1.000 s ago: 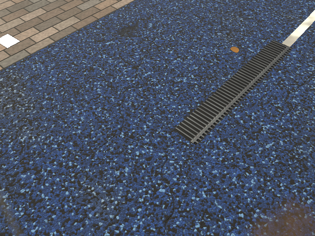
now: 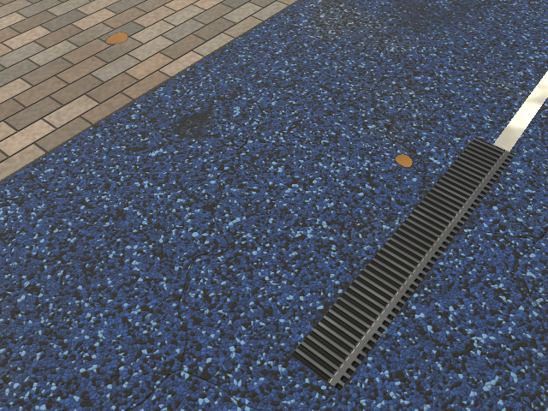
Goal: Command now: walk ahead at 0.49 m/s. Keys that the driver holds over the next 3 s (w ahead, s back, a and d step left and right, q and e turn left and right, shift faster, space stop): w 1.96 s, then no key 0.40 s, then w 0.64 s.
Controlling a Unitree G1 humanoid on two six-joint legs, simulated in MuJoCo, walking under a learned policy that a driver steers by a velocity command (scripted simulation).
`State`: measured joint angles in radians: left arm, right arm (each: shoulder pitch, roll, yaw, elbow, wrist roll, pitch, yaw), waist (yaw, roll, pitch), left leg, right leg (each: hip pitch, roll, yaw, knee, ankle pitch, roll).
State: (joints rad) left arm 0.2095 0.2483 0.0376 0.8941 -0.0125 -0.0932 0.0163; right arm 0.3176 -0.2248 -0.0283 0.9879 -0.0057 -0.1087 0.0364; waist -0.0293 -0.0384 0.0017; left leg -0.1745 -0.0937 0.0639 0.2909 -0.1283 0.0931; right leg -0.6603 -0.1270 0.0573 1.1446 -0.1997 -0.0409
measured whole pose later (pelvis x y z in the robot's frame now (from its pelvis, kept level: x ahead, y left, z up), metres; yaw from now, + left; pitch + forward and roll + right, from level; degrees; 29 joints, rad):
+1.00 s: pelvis +0.55 -0.01 -0.01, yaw +1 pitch +2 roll +0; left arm 0.31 0.25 0.05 0.97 -0.02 -0.10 0.00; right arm 0.17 -0.24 -0.05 0.90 0.00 -0.10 0.04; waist 0.00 -0.02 0.02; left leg -0.36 -0.03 0.06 0.47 -0.15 0.07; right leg -0.40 -0.04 0.03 1.18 -0.37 -0.05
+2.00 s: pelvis +1.10 -0.03 -0.02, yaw +1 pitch +2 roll -2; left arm 0.40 0.25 0.07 1.03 -0.01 -0.06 0.01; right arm 0.01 -0.23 -0.05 0.86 0.01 -0.10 0.04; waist 0.06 0.01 0.01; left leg -0.50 0.04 0.03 0.50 -0.02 0.08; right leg 0.07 0.00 -0.05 0.35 -0.43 0.00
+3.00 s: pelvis +1.43 +0.05 +0.00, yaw +1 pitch +2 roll -1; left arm 0.17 0.26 0.09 0.97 -0.02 -0.09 0.02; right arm 0.33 -0.21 -0.05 1.04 0.00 -0.09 0.01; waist -0.04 -0.03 -0.03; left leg -0.15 -0.02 0.05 0.33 -0.22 0.06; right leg -0.60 -0.10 -0.01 1.03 -0.19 -0.05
